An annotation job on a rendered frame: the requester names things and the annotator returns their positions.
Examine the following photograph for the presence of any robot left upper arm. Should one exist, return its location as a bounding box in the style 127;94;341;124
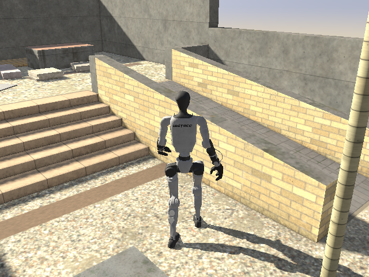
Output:
158;116;172;146

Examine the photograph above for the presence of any right robot thigh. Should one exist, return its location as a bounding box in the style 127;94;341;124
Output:
192;160;204;196

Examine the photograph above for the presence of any robot right upper arm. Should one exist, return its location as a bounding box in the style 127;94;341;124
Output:
195;116;211;149

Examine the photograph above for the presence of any left robot hand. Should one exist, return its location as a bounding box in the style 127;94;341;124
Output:
158;146;171;156

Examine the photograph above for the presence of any robot head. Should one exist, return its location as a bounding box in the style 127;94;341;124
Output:
173;91;193;118

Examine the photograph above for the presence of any right robot forearm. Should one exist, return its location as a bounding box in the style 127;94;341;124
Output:
206;139;221;167

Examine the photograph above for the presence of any right robot hand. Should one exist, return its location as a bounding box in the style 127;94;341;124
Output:
210;164;223;181

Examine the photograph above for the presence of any left robot forearm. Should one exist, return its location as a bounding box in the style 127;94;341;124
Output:
157;138;164;152

